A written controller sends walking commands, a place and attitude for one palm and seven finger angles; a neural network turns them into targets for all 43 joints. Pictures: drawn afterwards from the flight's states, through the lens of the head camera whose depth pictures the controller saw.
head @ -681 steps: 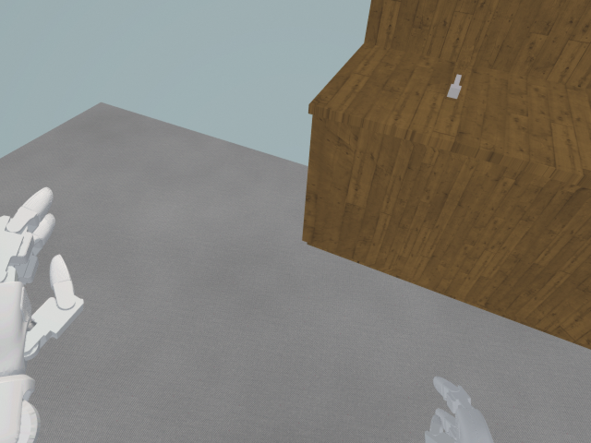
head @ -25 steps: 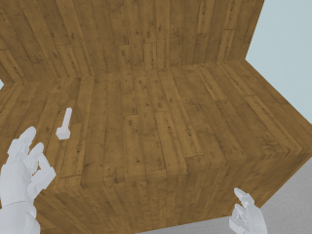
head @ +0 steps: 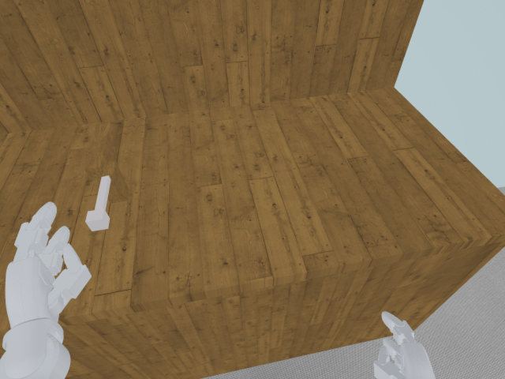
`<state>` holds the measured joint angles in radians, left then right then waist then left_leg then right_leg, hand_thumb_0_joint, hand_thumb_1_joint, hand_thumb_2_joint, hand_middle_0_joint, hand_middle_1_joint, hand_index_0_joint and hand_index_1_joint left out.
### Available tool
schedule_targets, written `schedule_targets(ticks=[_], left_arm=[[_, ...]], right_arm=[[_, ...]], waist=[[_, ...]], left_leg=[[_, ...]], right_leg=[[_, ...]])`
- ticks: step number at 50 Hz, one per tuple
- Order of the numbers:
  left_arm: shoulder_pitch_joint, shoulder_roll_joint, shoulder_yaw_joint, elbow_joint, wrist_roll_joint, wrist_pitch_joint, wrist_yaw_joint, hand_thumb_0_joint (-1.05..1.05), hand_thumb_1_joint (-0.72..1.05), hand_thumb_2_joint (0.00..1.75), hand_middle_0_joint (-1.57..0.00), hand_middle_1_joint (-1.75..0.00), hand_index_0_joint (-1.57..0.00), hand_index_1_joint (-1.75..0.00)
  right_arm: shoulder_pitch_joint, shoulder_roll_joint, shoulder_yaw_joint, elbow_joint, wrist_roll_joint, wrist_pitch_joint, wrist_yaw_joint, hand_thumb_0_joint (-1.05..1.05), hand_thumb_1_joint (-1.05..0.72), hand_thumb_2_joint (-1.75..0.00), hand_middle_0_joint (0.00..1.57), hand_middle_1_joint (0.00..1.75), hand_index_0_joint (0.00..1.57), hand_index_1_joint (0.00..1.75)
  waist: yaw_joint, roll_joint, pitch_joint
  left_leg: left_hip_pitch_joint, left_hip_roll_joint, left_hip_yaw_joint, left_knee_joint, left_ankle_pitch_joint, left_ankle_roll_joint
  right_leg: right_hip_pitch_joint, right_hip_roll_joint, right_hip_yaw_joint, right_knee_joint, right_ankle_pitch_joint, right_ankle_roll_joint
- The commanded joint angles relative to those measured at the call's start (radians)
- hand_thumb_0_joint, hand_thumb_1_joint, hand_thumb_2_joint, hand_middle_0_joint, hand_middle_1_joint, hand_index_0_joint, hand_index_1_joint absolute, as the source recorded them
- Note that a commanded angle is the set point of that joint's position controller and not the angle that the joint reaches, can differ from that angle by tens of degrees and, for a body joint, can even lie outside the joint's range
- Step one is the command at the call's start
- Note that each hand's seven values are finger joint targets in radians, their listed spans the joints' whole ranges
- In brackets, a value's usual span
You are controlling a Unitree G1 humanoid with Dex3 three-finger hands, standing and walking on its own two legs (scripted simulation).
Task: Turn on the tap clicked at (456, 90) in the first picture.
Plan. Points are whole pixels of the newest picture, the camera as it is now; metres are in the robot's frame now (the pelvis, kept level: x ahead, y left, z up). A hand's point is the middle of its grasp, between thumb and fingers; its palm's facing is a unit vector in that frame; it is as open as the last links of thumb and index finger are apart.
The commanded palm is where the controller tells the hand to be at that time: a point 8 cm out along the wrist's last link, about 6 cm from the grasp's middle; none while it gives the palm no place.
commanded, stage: reach beside the lever's end, fingers flat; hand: left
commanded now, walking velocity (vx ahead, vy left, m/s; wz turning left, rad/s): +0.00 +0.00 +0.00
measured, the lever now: (98, 220) +0.35 +0.32 +0.05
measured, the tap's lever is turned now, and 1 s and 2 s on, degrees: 0 0 1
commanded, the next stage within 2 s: push the lever round in 1.48 s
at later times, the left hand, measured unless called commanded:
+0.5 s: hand (84, 248) +0.27 +0.29 +0.08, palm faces +0.52 -0.85 -0.11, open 7.6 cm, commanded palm +0.23 +0.34 +0.07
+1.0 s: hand (79, 233) +0.31 +0.33 +0.05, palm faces +0.52 -0.85 -0.11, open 7.8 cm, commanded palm +0.27 +0.37 +0.04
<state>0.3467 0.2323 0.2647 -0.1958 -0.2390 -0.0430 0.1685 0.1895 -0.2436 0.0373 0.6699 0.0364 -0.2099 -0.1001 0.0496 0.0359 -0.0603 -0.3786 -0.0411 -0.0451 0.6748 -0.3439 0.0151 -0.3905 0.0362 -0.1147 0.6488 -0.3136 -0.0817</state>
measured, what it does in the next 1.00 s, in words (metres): stands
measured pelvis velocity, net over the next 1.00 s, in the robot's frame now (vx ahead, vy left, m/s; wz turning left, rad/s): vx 0.00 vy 0.01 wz -0.03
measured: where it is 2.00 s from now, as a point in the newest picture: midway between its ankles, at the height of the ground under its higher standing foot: outside the picture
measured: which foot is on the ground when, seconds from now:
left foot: down 0.00-1.00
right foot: down 0.00-1.00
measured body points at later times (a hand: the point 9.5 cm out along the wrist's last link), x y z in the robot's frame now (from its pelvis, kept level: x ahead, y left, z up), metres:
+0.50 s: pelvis -0.01 +0.00 +0.00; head +0.01 -0.01 +0.45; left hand +0.24 +0.33 +0.09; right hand +0.17 -0.24 -0.09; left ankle +0.00 +0.11 -0.72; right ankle +0.02 -0.06 -0.72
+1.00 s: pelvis +0.00 +0.01 -0.01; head +0.04 +0.01 +0.44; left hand +0.28 +0.37 +0.06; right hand +0.13 -0.25 -0.12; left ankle +0.00 +0.11 -0.72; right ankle +0.02 -0.06 -0.72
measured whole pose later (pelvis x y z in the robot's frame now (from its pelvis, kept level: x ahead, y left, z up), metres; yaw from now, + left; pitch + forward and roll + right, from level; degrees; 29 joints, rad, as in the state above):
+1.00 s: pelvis +0.00 +0.01 -0.01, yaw -1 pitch +9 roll -1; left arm -0.08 0.36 0.47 0.45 -0.21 -0.25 0.05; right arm 0.24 -0.26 0.01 0.70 0.03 -0.11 -0.09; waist 0.00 0.02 -0.08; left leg -0.55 -0.03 -0.02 0.77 -0.38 0.03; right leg -0.56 0.04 -0.10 0.72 -0.32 -0.07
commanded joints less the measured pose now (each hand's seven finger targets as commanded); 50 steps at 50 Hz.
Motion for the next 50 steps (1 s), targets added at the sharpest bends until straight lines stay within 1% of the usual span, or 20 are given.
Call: schedule_targets(ticks=[1, 6, 9, 10, 14, 17, 19, 20, 24, 30, 31, 35, 39, 40, 41, 43, 44, 45, 49, 50], left_arm=[[-0.160, 0.170, 0.093, -0.159, 0.013, -0.088, 0.004, 0.00, 0.90, 0.90, -0.19, -0.26, -0.19, -0.26], [-0.277, 0.185, 0.089, -0.101, 0.026, -0.106, 0.011, 0.00, 0.90, 0.90, -0.18, -0.25, -0.18, -0.25], [-0.304, 0.216, 0.118, -0.068, 0.037, -0.121, 0.015, 0.00, 0.90, 0.90, -0.18, -0.24, -0.18, -0.24], [-0.325, 0.187, 0.086, -0.043, 0.037, -0.123, 0.012, 0.00, 0.90, 0.90, -0.18, -0.24, -0.18, -0.24], [-0.350, 0.235, 0.137, 0.028, 0.038, -0.129, 0.006, 0.00, 0.90, 0.90, -0.18, -0.22, -0.18, -0.22], [-0.414, 0.238, 0.139, 0.078, 0.024, -0.137, -0.008, 0.00, 0.90, 0.90, -0.17, -0.22, -0.17, -0.22], [-0.388, 0.287, 0.199, 0.113, 0.028, -0.146, -0.008, 0.00, 0.90, 0.90, -0.17, -0.21, -0.17, -0.21], [-0.424, 0.249, 0.155, 0.114, 0.028, -0.151, -0.016, 0.00, 0.90, 0.90, -0.17, -0.21, -0.17, -0.21], [-0.499, 0.307, 0.204, 0.186, 0.029, -0.174, -0.032, 0.00, 0.90, 0.90, -0.17, -0.20, -0.17, -0.20], [-0.606, 0.317, 0.191, 0.282, 0.027, -0.208, -0.064, 0.00, 0.90, 0.90, -0.16, -0.18, -0.16, -0.18], [-0.606, 0.357, 0.227, 0.316, 0.026, -0.210, -0.069, 0.00, 0.90, 0.90, -0.16, -0.18, -0.16, -0.18], [-0.622, 0.356, 0.230, 0.339, 0.030, -0.230, -0.081, 0.00, 0.90, 0.90, -0.16, -0.17, -0.16, -0.17], [-0.594, 0.411, 0.290, 0.406, 0.031, -0.241, -0.091, 0.00, 0.90, 0.90, -0.15, -0.16, -0.15, -0.16], [-0.624, 0.383, 0.264, 0.408, 0.026, -0.246, -0.097, 0.00, 0.90, 0.90, -0.15, -0.16, -0.15, -0.16], [-0.597, 0.410, 0.295, 0.428, 0.024, -0.250, -0.102, 0.00, 0.90, 0.90, -0.15, -0.16, -0.15, -0.16], [-0.613, 0.393, 0.274, 0.418, 0.021, -0.261, -0.114, 0.00, 0.90, 0.90, -0.15, -0.15, -0.15, -0.15], [-0.608, 0.424, 0.306, 0.423, 0.031, -0.270, -0.106, 0.00, 0.90, 0.90, -0.15, -0.15, -0.15, -0.15], [-0.627, 0.387, 0.268, 0.416, 0.030, -0.277, -0.111, 0.00, 0.90, 0.90, -0.15, -0.15, -0.15, -0.15], [-0.630, 0.421, 0.301, 0.456, 0.032, -0.302, -0.118, 0.00, 0.90, 0.90, -0.15, -0.15, -0.15, -0.15], [-0.664, 0.406, 0.287, 0.472, 0.030, -0.304, -0.122, 0.00, 0.90, 0.90, -0.15, -0.15, -0.15, -0.15]], right_arm=[[-0.123, -0.124, -0.044, -0.152, 0.001, -0.048, -0.013, 0.00, -0.90, -0.90, 0.20, 0.30, 0.20, 0.30], [-0.132, -0.127, -0.041, -0.144, 0.001, -0.039, -0.015, 0.00, -0.90, -0.90, 0.20, 0.30, 0.20, 0.30], [-0.141, -0.127, -0.042, -0.136, 0.000, -0.035, -0.017, 0.00, -0.90, -0.90, 0.20, 0.30, 0.20, 0.30], [-0.132, -0.126, -0.040, -0.139, -0.002, -0.033, -0.015, 0.00, -0.90, -0.90, 0.20, 0.30, 0.20, 0.30], [-0.134, -0.132, -0.043, -0.131, -0.002, -0.022, -0.016, 0.00, -0.90, -0.90, 0.20, 0.30, 0.20, 0.30], [-0.126, -0.137, -0.047, -0.131, -0.002, -0.012, -0.018, 0.00, -0.90, -0.90, 0.20, 0.30, 0.20, 0.30], [-0.126, -0.136, -0.051, -0.125, 0.001, -0.007, -0.018, 0.00, -0.90, -0.90, 0.20, 0.30, 0.20, 0.30], [-0.118, -0.135, -0.048, -0.130, -0.001, -0.004, -0.016, 0.00, -0.90, -0.90, 0.20, 0.30, 0.20, 0.30], [-0.111, -0.141, -0.051, -0.115, 0.003, 0.003, -0.021, 0.00, -0.90, -0.90, 0.20, 0.30, 0.20, 0.30], [-0.079, -0.155, -0.056, -0.102, -0.001, 0.009, -0.026, 0.00, -0.90, -0.90, 0.20, 0.30, 0.20, 0.30], [-0.072, -0.158, -0.060, -0.096, 0.000, 0.012, -0.028, 0.00, -0.90, -0.90, 0.20, 0.30, 0.20, 0.30], [-0.049, -0.159, -0.066, -0.099, -0.005, 0.022, -0.024, 0.00, -0.90, -0.90, 0.20, 0.30, 0.20, 0.30], [-0.028, -0.164, -0.070, -0.095, -0.004, 0.040, -0.018, 0.00, -0.90, -0.90, 0.20, 0.30, 0.20, 0.30], [-0.022, -0.164, -0.070, -0.097, -0.006, 0.043, -0.016, 0.00, -0.90, -0.90, 0.20, 0.30, 0.20, 0.30], [-0.013, -0.168, -0.076, -0.097, -0.007, 0.046, -0.015, 0.00, -0.90, -0.90, 0.20, 0.30, 0.20, 0.30], [-0.013, -0.167, -0.076, -0.102, -0.007, 0.049, -0.011, 0.00, -0.90, -0.90, 0.20, 0.30, 0.20, 0.30], [-0.008, -0.167, -0.077, -0.093, -0.007, 0.053, -0.011, 0.00, -0.90, -0.90, 0.20, 0.30, 0.20, 0.30], [0.001, -0.167, -0.077, -0.097, -0.008, 0.055, -0.009, 0.00, -0.90, -0.90, 0.20, 0.30, 0.20, 0.30], [0.012, -0.174, -0.081, -0.083, -0.011, 0.063, -0.009, 0.00, -0.90, -0.90, 0.20, 0.30, 0.20, 0.30], [0.020, -0.174, -0.082, -0.081, -0.012, 0.066, -0.008, 0.00, -0.90, -0.90, 0.20, 0.30, 0.20, 0.30]], waist=[[-0.004, -0.009, -0.109], [-0.016, -0.001, -0.109], [-0.006, 0.031, -0.130], [-0.016, 0.013, -0.129], [-0.005, 0.021, -0.142], [-0.018, -0.009, -0.158], [0.000, 0.001, -0.166], [-0.015, 0.008, -0.174], [-0.024, 0.024, -0.144], [-0.047, 0.018, -0.187], [-0.039, 0.011, -0.197], [-0.034, 0.037, -0.253], [-0.025, 0.018, -0.241], [-0.036, 0.017, -0.250], [-0.027, -0.004, -0.257], [-0.033, 0.046, -0.248], [-0.028, 0.048, -0.252], [-0.039, 0.053, -0.271], [-0.040, 0.047, -0.256], [-0.057, 0.028, -0.257]], left_leg=[[-0.003, 0.025, -0.032, -0.094, 0.166, 0.008], [-0.013, 0.024, -0.036, -0.099, 0.119, 0.009], [-0.010, 0.020, -0.035, -0.096, 0.125, 0.007], [-0.013, 0.020, -0.034, -0.098, 0.118, 0.008], [-0.028, 0.018, -0.031, -0.093, 0.135, 0.008], [-0.041, 0.018, -0.022, -0.084, 0.130, 0.013], [-0.051, 0.019, -0.022, -0.081, 0.144, 0.013], [-0.050, 0.016, -0.018, -0.077, 0.147, 0.015], [-0.068, 0.019, -0.020, -0.068, 0.125, 0.020], [-0.090, 0.017, -0.018, -0.046, 0.110, 0.026], [-0.097, 0.020, -0.022, -0.044, 0.115, 0.025], [-0.080, 0.018, -0.020, -0.033, 0.167, 0.023], [-0.109, 0.023, -0.024, -0.020, 0.204, 0.020], [-0.110, 0.023, -0.020, -0.016, 0.204, 0.020], [-0.119, 0.025, -0.021, -0.015, 0.214, 0.020], [-0.110, 0.024, -0.018, -0.010, 0.217, 0.018], [-0.105, 0.027, -0.024, -0.008, 0.235, 0.016], [-0.098, 0.026, -0.022, -0.003, 0.244, 0.015], [-0.113, 0.030, -0.027, 0.012, 0.242, 0.013], [-0.119, 0.031, -0.027, 0.015, 0.228, 0.013]], right_leg=[[0.091, -0.056, 0.092, -0.118, 0.130, 0.055], [0.070, -0.054, 0.094, -0.122, 0.069, 0.055], [0.080, -0.052, 0.098, -0.115, 0.069, 0.050], [0.074, -0.053, 0.096, -0.114, 0.070, 0.053], [0.091, -0.051, 0.100, -0.107, 0.096, 0.050], [0.097, -0.052, 0.109, -0.111, 0.108, 0.057], [0.117, -0.052, 0.114, -0.105, 0.124, 0.054], [0.109, -0.053, 0.114, -0.100, 0.136, 0.058], [0.081, -0.050, 0.118, -0.101, 0.113, 0.056], [0.065, -0.050, 0.123, -0.083, 0.108, 0.061], [0.070, -0.048, 0.124, -0.078, 0.114, 0.058], [0.080, -0.044, 0.117, -0.052, 0.172, 0.057], [0.080, -0.040, 0.113, -0.034, 0.217, 0.056], [0.072, -0.040, 0.112, -0.030, 0.222, 0.059], [0.080, -0.037, 0.111, -0.025, 0.233, 0.057], [0.054, -0.037, 0.110, -0.023, 0.232, 0.055], [0.054, -0.033, 0.105, -0.015, 0.233, 0.052], [0.042, -0.033, 0.104, -0.010, 0.238, 0.053], [0.012, -0.029, 0.102, 0.001, 0.226, 0.052], [-0.006, -0.029, 0.099, 0.005, 0.216, 0.055]])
